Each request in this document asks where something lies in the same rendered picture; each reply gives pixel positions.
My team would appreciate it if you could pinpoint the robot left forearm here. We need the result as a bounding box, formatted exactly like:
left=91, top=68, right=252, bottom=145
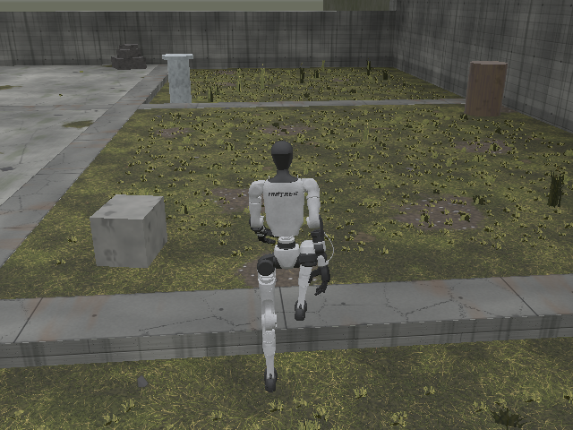
left=249, top=217, right=266, bottom=237

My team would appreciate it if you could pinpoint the left robot hand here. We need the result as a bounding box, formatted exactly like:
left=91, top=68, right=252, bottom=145
left=258, top=228, right=278, bottom=244

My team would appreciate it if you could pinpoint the robot right upper arm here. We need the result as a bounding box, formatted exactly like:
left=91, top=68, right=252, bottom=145
left=302, top=178, right=321, bottom=228

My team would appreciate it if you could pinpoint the robot left upper arm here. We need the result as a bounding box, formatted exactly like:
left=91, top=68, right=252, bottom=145
left=248, top=180, right=265, bottom=228

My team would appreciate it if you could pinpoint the right robot thigh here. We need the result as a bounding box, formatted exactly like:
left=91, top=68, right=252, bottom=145
left=299, top=240, right=317, bottom=267

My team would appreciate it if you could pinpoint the right robot hand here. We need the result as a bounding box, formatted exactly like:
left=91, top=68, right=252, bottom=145
left=308, top=265, right=330, bottom=296

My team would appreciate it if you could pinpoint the robot right forearm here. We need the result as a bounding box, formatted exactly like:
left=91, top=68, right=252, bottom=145
left=311, top=215, right=329, bottom=267

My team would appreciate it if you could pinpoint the robot left foot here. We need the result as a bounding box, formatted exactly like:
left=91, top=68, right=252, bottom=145
left=264, top=367, right=278, bottom=392

